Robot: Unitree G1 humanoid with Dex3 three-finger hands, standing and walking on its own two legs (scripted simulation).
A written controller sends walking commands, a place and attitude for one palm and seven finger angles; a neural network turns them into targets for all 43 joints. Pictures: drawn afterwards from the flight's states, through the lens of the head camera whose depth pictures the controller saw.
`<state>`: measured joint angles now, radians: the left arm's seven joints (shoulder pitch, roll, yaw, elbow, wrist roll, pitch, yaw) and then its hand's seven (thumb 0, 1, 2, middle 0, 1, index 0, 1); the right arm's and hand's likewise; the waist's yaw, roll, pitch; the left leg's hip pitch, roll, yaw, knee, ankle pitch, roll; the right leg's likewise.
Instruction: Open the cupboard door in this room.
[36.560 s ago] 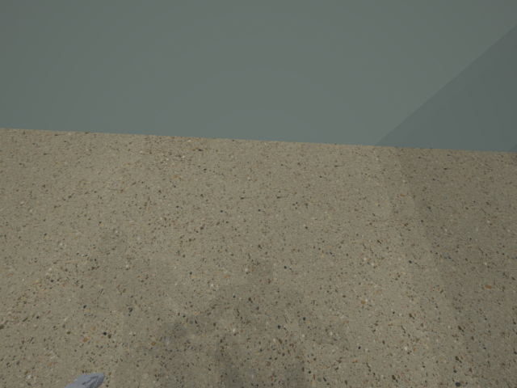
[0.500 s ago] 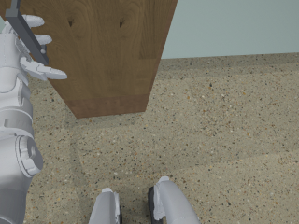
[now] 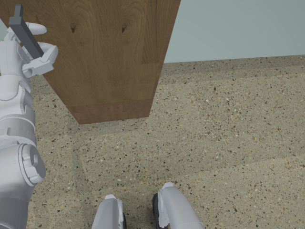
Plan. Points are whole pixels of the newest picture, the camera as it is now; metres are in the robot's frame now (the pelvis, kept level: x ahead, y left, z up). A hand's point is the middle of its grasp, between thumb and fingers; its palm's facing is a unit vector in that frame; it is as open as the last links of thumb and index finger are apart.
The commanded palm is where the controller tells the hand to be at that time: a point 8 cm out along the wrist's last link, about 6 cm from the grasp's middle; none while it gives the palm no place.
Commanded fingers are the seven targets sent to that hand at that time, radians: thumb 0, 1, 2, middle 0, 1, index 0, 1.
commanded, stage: close the thumb around the handle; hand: left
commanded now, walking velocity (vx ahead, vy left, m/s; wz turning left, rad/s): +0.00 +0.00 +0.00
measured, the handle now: (34, 41) +0.57 +0.24 +0.05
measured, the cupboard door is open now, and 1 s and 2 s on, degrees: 0 26 49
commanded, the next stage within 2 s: pull the door open along its arc in 0.18 s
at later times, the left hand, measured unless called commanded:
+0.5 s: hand (45, 61) +0.52 +0.21 +0.05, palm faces +0.05 -1.00 -0.02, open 5.6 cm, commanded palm +0.47 +0.25 +0.05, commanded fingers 0.00 0.90 0.90 -0.40 -1.35 -0.40 -1.35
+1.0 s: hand (74, 111) +0.39 +0.14 +0.05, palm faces +0.37 -0.93 +0.03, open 5.8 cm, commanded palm +0.32 +0.17 +0.05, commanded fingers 0.00 0.90 0.90 -0.40 -1.35 -0.40 -1.35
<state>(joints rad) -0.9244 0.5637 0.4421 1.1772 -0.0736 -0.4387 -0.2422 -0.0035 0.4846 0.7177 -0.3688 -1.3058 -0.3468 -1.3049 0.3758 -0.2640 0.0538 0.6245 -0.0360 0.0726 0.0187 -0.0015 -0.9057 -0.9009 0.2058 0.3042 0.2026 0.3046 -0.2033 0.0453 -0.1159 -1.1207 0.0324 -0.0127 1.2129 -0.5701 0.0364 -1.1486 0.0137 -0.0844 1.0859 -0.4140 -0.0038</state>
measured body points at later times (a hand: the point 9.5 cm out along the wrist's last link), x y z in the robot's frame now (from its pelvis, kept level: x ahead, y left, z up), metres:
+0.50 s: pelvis +0.00 +0.00 +0.00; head +0.16 +0.02 +0.42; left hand +0.51 +0.26 +0.06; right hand +0.00 -0.26 -0.11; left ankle -0.01 +0.09 -0.64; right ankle +0.05 -0.13 -0.64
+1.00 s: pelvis +0.01 -0.01 +0.02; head +0.11 +0.00 +0.46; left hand +0.36 +0.19 +0.05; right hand +0.16 -0.24 -0.10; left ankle -0.01 +0.09 -0.64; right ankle +0.05 -0.13 -0.64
